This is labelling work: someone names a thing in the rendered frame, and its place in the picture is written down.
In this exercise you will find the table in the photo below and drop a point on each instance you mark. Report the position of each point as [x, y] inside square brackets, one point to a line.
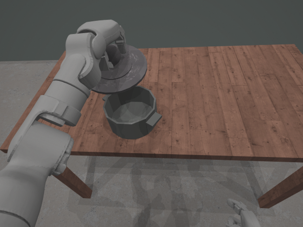
[217, 102]

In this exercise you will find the left robot hand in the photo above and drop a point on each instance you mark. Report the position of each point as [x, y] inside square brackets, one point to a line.
[111, 32]

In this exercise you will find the knob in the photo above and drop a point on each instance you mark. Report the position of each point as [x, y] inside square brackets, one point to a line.
[114, 54]

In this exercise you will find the pot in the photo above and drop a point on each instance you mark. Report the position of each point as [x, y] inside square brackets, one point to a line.
[131, 114]

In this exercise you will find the robot left forearm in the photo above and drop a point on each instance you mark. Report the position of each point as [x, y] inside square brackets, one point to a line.
[78, 74]

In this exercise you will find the lid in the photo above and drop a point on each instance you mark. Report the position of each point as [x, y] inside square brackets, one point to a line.
[127, 74]

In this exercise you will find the left robot upper arm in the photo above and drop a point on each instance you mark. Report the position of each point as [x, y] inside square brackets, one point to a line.
[43, 151]

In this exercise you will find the right robot hand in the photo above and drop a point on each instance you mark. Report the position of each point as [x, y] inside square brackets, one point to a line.
[248, 218]

